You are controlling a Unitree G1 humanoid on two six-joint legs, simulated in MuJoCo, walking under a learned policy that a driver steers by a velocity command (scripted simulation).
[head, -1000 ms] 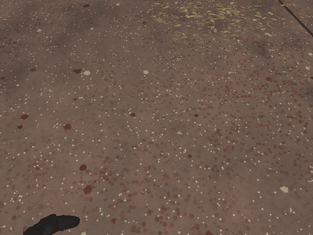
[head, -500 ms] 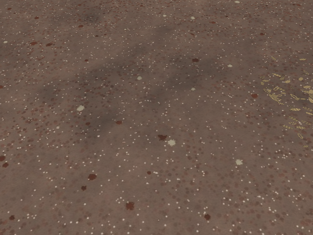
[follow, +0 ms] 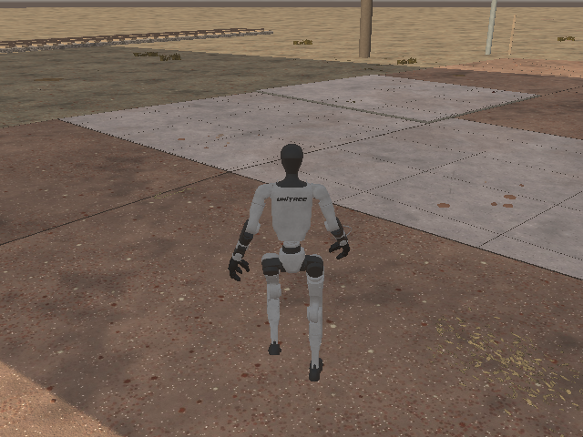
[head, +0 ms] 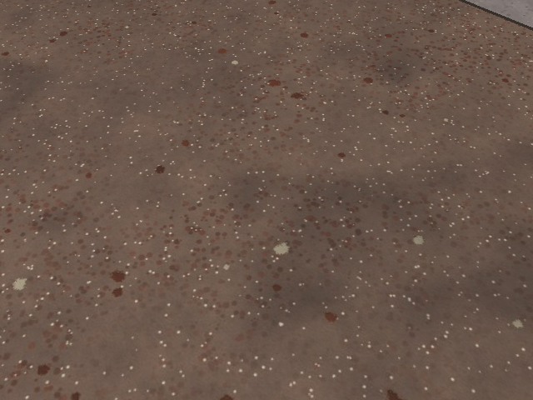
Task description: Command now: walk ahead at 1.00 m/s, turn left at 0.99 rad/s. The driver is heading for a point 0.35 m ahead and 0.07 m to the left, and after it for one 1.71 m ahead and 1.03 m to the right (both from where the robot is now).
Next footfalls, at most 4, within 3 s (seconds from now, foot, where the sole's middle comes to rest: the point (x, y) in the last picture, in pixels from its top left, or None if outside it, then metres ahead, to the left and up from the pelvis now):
0.24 left None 0.39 0.07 -0.77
0.68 right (321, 356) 0.59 -0.07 -0.77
1.20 left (257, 340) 0.63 0.09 -0.77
1.66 right None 0.44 -0.05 -0.77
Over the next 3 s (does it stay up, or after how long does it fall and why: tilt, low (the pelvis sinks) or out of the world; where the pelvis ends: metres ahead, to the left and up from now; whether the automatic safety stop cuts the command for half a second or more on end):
stays up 0.55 0.01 0.00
